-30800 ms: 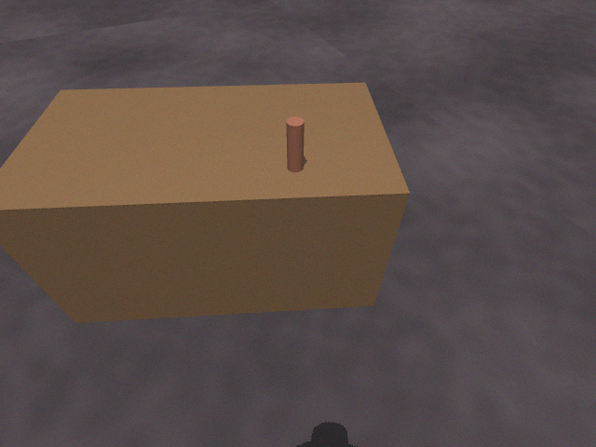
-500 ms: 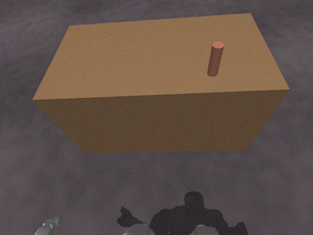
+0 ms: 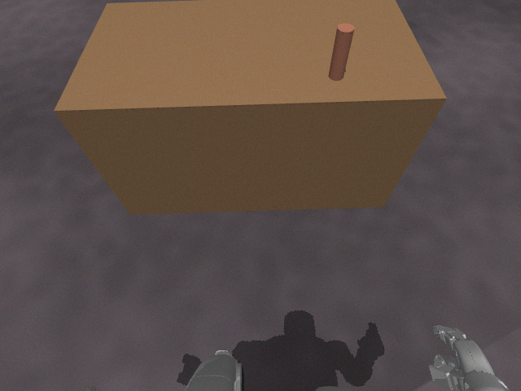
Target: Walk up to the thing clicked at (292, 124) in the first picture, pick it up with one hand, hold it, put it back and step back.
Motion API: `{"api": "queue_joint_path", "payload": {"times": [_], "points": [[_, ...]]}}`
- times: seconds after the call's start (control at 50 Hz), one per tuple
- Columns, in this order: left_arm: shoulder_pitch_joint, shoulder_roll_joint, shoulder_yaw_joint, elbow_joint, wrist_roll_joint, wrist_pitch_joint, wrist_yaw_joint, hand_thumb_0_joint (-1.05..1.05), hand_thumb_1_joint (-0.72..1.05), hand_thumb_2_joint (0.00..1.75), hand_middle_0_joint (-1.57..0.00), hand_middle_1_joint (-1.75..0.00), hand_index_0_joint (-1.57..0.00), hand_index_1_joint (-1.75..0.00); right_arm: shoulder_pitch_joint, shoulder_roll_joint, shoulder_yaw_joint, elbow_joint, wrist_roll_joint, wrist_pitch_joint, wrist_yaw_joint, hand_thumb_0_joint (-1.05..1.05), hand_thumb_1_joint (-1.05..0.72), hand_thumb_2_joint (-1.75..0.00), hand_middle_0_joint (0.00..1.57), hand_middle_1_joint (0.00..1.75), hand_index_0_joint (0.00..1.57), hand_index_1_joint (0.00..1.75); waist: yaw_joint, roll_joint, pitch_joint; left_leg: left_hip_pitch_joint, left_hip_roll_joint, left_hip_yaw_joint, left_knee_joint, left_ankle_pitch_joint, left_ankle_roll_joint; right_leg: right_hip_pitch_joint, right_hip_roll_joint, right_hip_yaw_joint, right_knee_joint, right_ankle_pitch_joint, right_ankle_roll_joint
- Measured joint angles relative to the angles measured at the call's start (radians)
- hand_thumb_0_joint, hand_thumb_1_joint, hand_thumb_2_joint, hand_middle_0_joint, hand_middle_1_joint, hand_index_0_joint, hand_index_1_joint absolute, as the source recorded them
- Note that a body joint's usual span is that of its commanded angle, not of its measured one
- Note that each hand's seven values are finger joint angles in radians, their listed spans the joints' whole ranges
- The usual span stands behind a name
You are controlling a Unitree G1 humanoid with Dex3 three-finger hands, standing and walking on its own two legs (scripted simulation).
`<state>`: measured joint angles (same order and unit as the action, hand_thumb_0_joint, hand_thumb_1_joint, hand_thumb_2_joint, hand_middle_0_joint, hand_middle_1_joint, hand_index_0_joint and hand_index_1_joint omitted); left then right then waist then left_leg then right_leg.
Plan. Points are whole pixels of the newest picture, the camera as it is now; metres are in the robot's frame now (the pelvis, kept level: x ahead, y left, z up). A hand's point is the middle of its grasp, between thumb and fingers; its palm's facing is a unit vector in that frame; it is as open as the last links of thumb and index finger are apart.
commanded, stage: step back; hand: right
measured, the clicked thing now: (340, 53) +0.97 -0.18 -0.08
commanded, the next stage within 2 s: stand in 1.46 s
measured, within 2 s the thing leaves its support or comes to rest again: neither
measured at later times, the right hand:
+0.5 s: hand out of the picture -0.04 -0.24 -0.13, palm faces -0.10 +0.91 -0.40, open 7.4 cm
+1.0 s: hand out of the picture -0.02 -0.23 -0.13, palm faces -0.04 +0.93 -0.35, open 7.4 cm
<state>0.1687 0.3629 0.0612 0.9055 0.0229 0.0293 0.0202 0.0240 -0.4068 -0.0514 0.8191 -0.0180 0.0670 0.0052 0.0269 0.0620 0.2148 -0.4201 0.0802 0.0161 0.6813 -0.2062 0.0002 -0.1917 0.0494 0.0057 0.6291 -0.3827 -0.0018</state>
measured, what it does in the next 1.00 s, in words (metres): walks backwards: left foot, then right foot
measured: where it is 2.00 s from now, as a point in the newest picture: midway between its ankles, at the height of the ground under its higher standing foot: outside the picture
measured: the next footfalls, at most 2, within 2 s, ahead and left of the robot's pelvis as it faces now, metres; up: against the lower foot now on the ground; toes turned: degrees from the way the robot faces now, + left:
left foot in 0.32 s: -0.06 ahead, +0.14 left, +0.00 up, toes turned +3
right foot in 0.62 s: -0.11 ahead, -0.13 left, +0.00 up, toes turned +3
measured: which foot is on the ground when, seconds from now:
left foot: down 0.00-0.02, up 0.04-0.30, down 0.32-1.00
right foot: down 0.00-0.36, up 0.38-0.60, down 0.62-0.90, up 0.92-1.00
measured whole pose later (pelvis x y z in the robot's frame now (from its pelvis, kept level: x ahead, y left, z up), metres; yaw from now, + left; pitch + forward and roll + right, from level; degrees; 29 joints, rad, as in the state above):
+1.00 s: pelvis -0.12 +0.02 +0.01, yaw +2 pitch -3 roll +0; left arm 0.22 0.40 0.05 0.99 0.02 0.00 -0.01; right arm 0.17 -0.34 -0.06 0.98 -0.04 -0.03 0.02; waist 0.02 -0.02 0.07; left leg -0.23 0.01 0.05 0.56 -0.28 0.02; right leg -0.28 -0.01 0.04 0.83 -0.52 -0.02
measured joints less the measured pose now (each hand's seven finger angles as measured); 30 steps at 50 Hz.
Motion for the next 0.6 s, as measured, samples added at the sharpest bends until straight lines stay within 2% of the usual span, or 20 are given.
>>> {"api": "queue_joint_path", "payload": {"times": [0.02, 0.06, 0.08, 0.12, 0.16, 0.22, 0.28, 0.3, 0.32, 0.34, 0.36, 0.38, 0.42, 0.46, 0.52, 0.6], "points": [[0.009, -0.012, -0.004, 0.004, 0.006, -0.001, -0.005, 0.0, 0.91, 0.89, -0.21, -0.3, -0.2, -0.3, 0.003, -0.005, -0.002, 0.008, 0.005, 0.006, -0.001, 0.0, -0.9, -0.89, 0.2, 0.3, 0.21, 0.3, -0.006, 0.027, -0.006, -0.011, 0.0, -0.027, 0.008, -0.011, 0.006, -0.002, 0.012, -0.015, -0.005, 0.011, -0.007], [0.039, -0.011, -0.009, 0.0, 0.013, 0.001, -0.015, 0.0, 0.91, 0.89, -0.21, -0.3, -0.2, -0.3, 0.026, 0.009, -0.004, 0.027, 0.011, 0.019, -0.009, 0.0, -0.91, -0.89, 0.2, 0.3, 0.2, 0.3, 0.016, 0.006, -0.04, -0.05, -0.07, -0.074, 0.133, -0.197, -0.001, -0.039, -0.013, 0.004, 0.02, 0.017, -0.018], [0.051, -0.007, -0.007, -0.002, 0.015, 0.003, -0.015, 0.0, 0.91, 0.89, -0.21, -0.3, -0.2, -0.3, 0.037, 0.017, -0.002, 0.036, 0.013, 0.023, -0.01, 0.0, -0.91, -0.89, 0.2, 0.3, 0.2, 0.3, 0.031, -0.015, -0.052, -0.063, -0.109, -0.091, 0.221, -0.252, -0.004, -0.053, -0.031, 0.023, 0.022, 0.025, -0.021], [0.064, -0.005, -0.004, -0.003, 0.015, 0.008, -0.011, 0.0, 0.9, 0.89, -0.21, -0.3, -0.21, -0.3, 0.062, 0.019, 0.002, 0.046, 0.019, 0.022, -0.008, 0.0, -0.91, -0.89, 0.2, 0.3, 0.2, 0.3, 0.034, -0.035, -0.068, -0.073, -0.167, -0.132, 0.361, -0.28, -0.005, -0.066, -0.058, 0.037, 0.0, 0.055, -0.018], [0.06, -0.005, 0.002, -0.01, 0.015, 0.012, -0.007, 0.0, 0.9, 0.89, -0.21, -0.3, -0.21, -0.3, 0.091, 0.013, 0.003, 0.051, 0.019, 0.014, -0.013, 0.0, -0.91, -0.89, 0.2, 0.3, 0.2, 0.3, 0.021, -0.033, -0.083, -0.064, -0.189, -0.158, 0.434, -0.28, -0.009, -0.088, -0.072, 0.026, -0.018, 0.082, -0.012], [0.036, 0.002, 0.005, -0.043, 0.021, 0.008, -0.001, 0.0, 0.9, 0.89, -0.21, -0.3, -0.21, -0.3, 0.124, 0.001, 0.002, 0.062, 0.014, 0.005, -0.021, 0.0, -0.91, -0.89, 0.2, 0.3, 0.2, 0.3, 0.007, -0.022, -0.083, 0.0, -0.168, -0.149, 0.399, -0.294, -0.023, -0.127, -0.082, 0.002, -0.015, 0.108, -0.006], [-0.006, 0.013, 0.011, -0.076, 0.025, 0.001, 0.002, 0.0, 0.9, 0.89, -0.21, -0.3, -0.21, -0.3, 0.153, 0.002, 0.0, 0.082, 0.005, -0.007, -0.022, 0.0, -0.91, -0.89, 0.2, 0.3, 0.2, 0.3, -0.01, -0.021, -0.074, 0.101, -0.117, -0.099, 0.194, -0.313, -0.027, -0.164, -0.098, -0.039, 0.015, 0.117, 0.002], [-0.02, 0.018, 0.011, -0.086, 0.024, 0.0, 0.001, 0.0, 0.9, 0.89, -0.21, -0.3, -0.21, -0.3, 0.161, 0.005, -0.001, 0.091, 0.001, -0.012, -0.02, 0.0, -0.91, -0.89, 0.2, 0.3, 0.2, 0.3, -0.014, -0.025, -0.071, 0.141, -0.104, -0.08, 0.103, -0.297, -0.024, -0.177, -0.106, -0.05, 0.035, 0.115, 0.006], [-0.033, 0.024, 0.012, -0.092, 0.02, 0.001, -0.001, 0.0, 0.9, 0.89, -0.21, -0.3, -0.21, -0.3, 0.167, 0.011, -0.003, 0.101, -0.003, -0.018, -0.019, 0.0, -0.91, -0.89, 0.2, 0.3, 0.2, 0.3, -0.016, -0.037, -0.067, 0.183, -0.1, -0.064, 0.0, -0.237, -0.016, -0.193, -0.116, -0.056, 0.061, 0.11, 0.011], [-0.048, 0.038, 0.015, -0.092, 0.017, 0.004, -0.002, 0.0, 0.9, 0.89, -0.21, -0.3, -0.2, -0.3, 0.16, 0.03, -0.005, 0.118, -0.008, -0.023, -0.019, 0.0, -0.91, -0.89, 0.2, 0.3, 0.2, 0.3, -0.007, -0.081, -0.048, 0.206, -0.125, -0.042, -0.039, -0.182, -0.004, -0.202, -0.142, -0.034, 0.089, 0.105, 0.015], [-0.051, 0.048, 0.018, -0.087, 0.012, 0.009, -0.002, 0.0, 0.9, 0.89, -0.21, -0.3, -0.2, -0.3, 0.157, 0.05, -0.004, 0.131, -0.015, -0.027, -0.017, 0.0, -0.91, -0.89, 0.2, 0.3, 0.2, 0.3, 0.006, -0.124, -0.039, 0.223, -0.148, -0.017, -0.057, -0.161, 0.005, -0.209, -0.155, 0.001, 0.11, 0.094, 0.002], [-0.045, 0.048, 0.018, -0.077, 0.007, 0.014, -0.002, 0.0, 0.91, 0.89, -0.21, -0.3, -0.2, -0.3, 0.163, 0.061, 0.001, 0.136, -0.021, -0.03, -0.012, 0.0, -0.91, -0.89, 0.2, 0.3, 0.2, 0.3, 0.009, -0.139, -0.05, 0.223, -0.15, -0.007, -0.06, -0.155, 0.012, -0.218, -0.14, 0.026, 0.133, 0.033, -0.007], [-0.027, 0.038, 0.012, -0.042, 0.004, 0.025, -0.008, 0.0, 0.91, 0.89, -0.21, -0.3, -0.2, -0.3, 0.179, 0.066, 0.01, 0.144, -0.024, -0.036, -0.001, 0.0, -0.91, -0.89, 0.2, 0.3, 0.2, 0.3, -0.016, -0.12, -0.088, 0.21, -0.124, -0.029, -0.056, -0.149, 0.025, -0.228, -0.083, 0.042, 0.215, -0.081, -0.01], [-0.009, 0.035, 0.008, -0.015, -0.004, 0.026, -0.022, 0.0, 0.91, 0.89, -0.21, -0.3, -0.2, -0.3, 0.186, 0.071, 0.015, 0.153, -0.029, -0.043, 0.0, 0.0, -0.9, -0.89, 0.2, 0.3, 0.21, 0.3, -0.023, -0.111, -0.114, 0.214, -0.101, -0.038, -0.081, -0.13, 0.024, -0.216, -0.047, 0.063, 0.275, -0.083, -0.017], [0.026, 0.037, 0.009, 0.011, -0.009, 0.016, -0.036, 0.0, 0.91, 0.89, -0.21, -0.3, -0.2, -0.3, 0.176, 0.075, 0.016, 0.155, -0.03, -0.059, 0.001, 0.0, -0.9, -0.89, 0.2, 0.3, 0.21, 0.3, -0.011, -0.119, -0.143, 0.212, -0.084, -0.019, -0.113, -0.106, 0.013, -0.16, -0.047, 0.072, 0.227, -0.058, -0.016], [0.058, 0.036, 0.01, 0.057, 0.0, 0.002, -0.042, 0.0, 0.91, 0.89, -0.21, -0.3, -0.2, -0.3, 0.144, 0.067, 0.008, 0.134, -0.034, -0.068, 0.011, 0.0, -0.9, -0.89, 0.2, 0.3, 0.21, 0.3, -0.006, -0.122, -0.157, 0.188, -0.069, 0.011, -0.103, -0.105, 0.008, -0.041, -0.066, 0.044, 0.025, -0.083, -0.013]]}}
